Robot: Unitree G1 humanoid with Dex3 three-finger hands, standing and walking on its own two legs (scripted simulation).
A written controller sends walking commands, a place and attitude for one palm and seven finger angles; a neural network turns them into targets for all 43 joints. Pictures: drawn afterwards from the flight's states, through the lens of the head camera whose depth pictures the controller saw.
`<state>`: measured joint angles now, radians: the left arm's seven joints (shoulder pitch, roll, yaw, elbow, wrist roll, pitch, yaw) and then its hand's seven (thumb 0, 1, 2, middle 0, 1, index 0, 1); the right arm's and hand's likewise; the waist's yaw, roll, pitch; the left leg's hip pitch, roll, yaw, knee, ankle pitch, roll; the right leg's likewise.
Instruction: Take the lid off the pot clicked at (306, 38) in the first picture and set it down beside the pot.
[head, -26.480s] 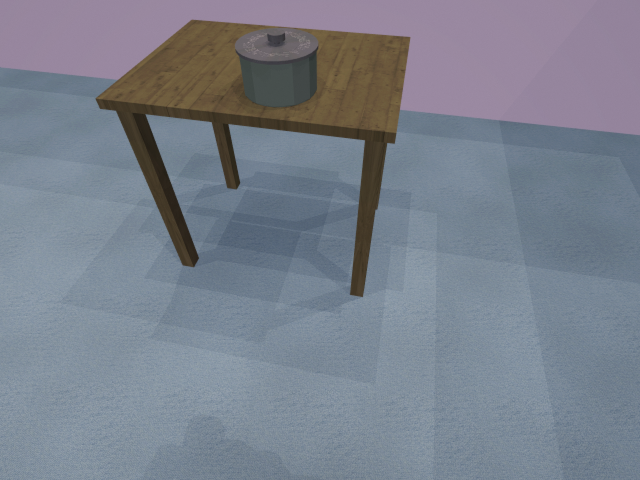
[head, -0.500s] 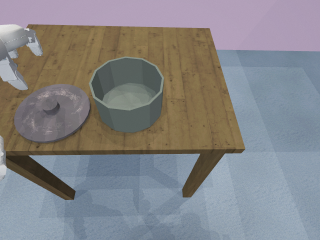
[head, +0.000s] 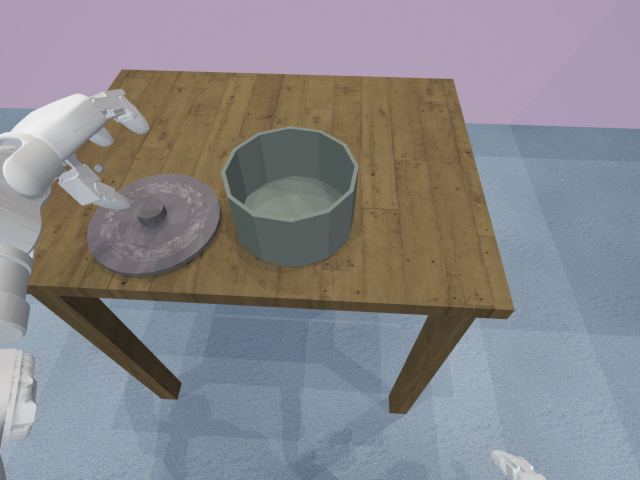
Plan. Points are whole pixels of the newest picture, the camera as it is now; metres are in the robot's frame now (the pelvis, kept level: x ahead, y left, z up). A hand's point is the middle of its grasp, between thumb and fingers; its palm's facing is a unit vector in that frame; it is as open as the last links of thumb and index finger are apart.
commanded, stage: draw the hand back to the body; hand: left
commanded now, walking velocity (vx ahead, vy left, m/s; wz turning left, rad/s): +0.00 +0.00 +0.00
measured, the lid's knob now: (151, 211) +0.50 +0.29 +0.00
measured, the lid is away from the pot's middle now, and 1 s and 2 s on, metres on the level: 0.23 0.23 0.23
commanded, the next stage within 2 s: step back with the hand held close in 1.72 s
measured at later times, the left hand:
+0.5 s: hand (113, 179) +0.37 +0.22 +0.20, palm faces +0.41 -0.87 -0.26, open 9.7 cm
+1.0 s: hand (114, 264) +0.28 +0.19 +0.19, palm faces +0.45 -0.86 -0.25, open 7.6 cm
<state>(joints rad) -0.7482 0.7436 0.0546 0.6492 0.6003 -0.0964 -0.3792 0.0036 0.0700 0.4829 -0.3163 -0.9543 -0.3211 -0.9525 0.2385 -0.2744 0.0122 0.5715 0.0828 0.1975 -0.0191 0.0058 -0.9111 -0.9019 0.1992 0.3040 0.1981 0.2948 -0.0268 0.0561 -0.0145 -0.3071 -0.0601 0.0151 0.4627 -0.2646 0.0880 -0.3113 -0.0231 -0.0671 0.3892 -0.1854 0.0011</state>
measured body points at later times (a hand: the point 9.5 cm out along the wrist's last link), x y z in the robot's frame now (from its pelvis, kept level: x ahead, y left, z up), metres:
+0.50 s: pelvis +0.01 -0.05 +0.00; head +0.03 -0.06 +0.45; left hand +0.34 +0.27 +0.21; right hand +0.15 -0.30 -0.10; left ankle -0.02 +0.06 -0.74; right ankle +0.00 -0.14 -0.74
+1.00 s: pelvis -0.01 -0.07 +0.00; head -0.02 -0.10 +0.45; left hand +0.25 +0.24 +0.20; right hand +0.17 -0.30 -0.09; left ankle -0.02 +0.06 -0.74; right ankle +0.00 -0.14 -0.74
